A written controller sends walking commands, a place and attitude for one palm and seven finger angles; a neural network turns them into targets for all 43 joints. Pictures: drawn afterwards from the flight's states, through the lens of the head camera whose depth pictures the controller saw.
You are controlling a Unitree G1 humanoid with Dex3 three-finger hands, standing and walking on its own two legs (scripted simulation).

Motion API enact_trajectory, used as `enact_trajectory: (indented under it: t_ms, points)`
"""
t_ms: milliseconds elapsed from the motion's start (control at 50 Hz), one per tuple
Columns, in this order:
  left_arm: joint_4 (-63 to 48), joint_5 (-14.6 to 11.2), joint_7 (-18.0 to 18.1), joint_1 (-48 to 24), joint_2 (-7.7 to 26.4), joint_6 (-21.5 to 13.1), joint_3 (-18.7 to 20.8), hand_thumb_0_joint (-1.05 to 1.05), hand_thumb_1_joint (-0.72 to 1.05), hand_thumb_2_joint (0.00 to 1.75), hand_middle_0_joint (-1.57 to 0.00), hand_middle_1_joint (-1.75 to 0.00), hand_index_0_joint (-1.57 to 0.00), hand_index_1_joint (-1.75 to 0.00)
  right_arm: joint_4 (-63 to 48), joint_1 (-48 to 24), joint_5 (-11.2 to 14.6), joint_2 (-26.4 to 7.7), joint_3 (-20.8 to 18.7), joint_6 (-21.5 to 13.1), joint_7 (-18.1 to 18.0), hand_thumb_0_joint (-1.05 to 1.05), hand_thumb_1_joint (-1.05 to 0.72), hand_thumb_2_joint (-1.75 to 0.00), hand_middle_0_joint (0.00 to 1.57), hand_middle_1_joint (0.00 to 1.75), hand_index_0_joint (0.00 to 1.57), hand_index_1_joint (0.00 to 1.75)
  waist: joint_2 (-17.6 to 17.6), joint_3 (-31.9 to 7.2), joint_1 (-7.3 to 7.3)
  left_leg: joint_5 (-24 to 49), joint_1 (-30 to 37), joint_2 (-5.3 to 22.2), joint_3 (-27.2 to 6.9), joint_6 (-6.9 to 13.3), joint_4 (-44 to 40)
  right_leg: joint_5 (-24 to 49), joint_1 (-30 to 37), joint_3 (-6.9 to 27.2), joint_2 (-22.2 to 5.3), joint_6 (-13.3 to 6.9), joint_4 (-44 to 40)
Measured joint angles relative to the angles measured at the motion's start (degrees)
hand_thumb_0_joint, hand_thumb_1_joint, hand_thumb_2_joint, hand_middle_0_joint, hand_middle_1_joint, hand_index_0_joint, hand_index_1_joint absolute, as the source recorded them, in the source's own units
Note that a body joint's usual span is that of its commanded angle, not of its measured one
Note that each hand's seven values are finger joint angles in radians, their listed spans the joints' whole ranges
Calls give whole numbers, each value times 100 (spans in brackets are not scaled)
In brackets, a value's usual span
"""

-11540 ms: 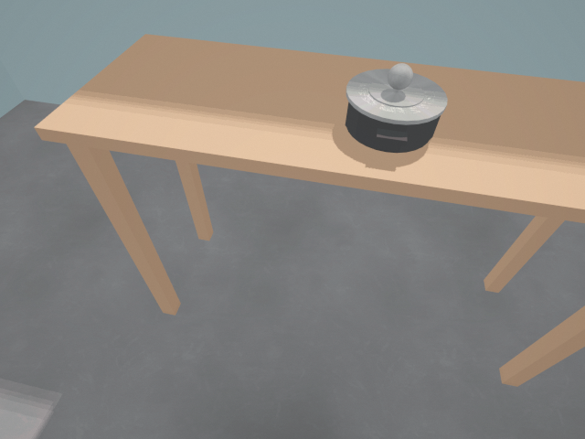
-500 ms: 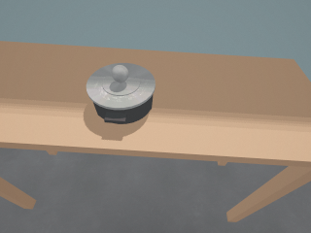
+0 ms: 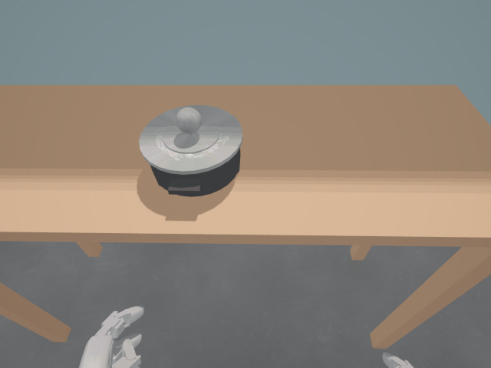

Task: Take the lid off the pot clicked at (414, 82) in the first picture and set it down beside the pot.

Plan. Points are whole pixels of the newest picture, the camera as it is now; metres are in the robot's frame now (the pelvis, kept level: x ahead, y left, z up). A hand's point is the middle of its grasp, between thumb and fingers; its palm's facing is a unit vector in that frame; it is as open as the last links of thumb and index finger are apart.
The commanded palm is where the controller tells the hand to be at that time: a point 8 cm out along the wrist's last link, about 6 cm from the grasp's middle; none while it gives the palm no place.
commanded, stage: lift the closed hand beside the body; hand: left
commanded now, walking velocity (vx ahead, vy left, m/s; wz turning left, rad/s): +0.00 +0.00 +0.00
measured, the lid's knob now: (188, 120) +0.48 +0.11 +0.16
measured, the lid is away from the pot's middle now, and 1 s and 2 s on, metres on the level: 0.00 0.00 0.00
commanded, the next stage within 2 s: raise the hand higher, near the body in 0.38 s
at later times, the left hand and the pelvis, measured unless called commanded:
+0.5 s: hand (66, 347) +0.14 +0.22 +0.09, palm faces +0.33 -0.85 -0.41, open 3.1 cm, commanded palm +0.08 +0.25 +0.13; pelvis +0.00 -0.02 +0.00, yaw +1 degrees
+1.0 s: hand (42, 308) +0.16 +0.22 +0.16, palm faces +0.35 -0.84 -0.43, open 3.1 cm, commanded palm +0.11 +0.26 +0.19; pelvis +0.00 -0.01 +0.00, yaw -1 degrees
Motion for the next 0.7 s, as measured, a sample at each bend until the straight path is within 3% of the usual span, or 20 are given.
enact_trajectory:
  t_ms: [120,260,360,540,700]
  points:
    - [-1283,-21,-301,613,70,-482,235,2,92,90,-63,-77,-63,-77,-1259,-728,49,75,-151,358,-70,2,-92,-90,20,30,20,30,-70,-122,168,-82,-121,144,66,-69,195,46,-70,47,147,-73,16]
    - [-2094,-61,-294,968,344,-472,557,2,91,90,-93,-109,-93,-109,-1877,-930,-69,120,88,496,-210,1,-91,-90,19,30,20,30,-23,-95,530,-99,-74,215,-98,-122,242,73,111,-120,208,-126,-124]
    - [-2558,-62,-266,1037,423,-409,778,2,90,90,-112,-131,-112,-131,-1746,-800,-119,276,287,555,-247,1,-90,-90,20,30,20,30,50,-55,689,-90,55,226,-174,-138,175,81,284,-193,219,-138,-238]
    - [-3264,-37,-238,1140,661,-473,1278,2,90,90,-127,-147,-127,-147,-1202,-431,-114,510,418,530,-294,1,-90,-90,20,30,21,30,199,0,692,-70,283,249,-116,-140,11,113,478,-132,252,-130,-380]
    - [-3567,-10,-239,1219,776,-638,1454,2,90,90,-130,-150,-130,-150,-1025,-321,-75,371,237,400,-367,1,-90,-90,20,30,21,30,217,23,609,-76,314,267,-3,-120,-11,150,470,-22,279,-110,-401]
